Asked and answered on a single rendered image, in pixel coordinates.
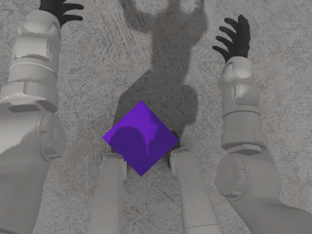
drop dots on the robot right upper arm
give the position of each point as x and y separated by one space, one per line
252 186

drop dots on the robot left upper arm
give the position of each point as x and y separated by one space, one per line
29 143

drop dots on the robot right thigh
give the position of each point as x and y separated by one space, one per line
197 210

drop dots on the right robot hand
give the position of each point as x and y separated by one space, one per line
240 45

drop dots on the robot right shin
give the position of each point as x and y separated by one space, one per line
182 149

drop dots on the left robot hand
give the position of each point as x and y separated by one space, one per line
56 8

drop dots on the carton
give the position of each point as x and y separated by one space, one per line
141 138

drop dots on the robot right forearm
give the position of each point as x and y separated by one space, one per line
241 112

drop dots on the robot left forearm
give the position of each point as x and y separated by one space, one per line
34 67

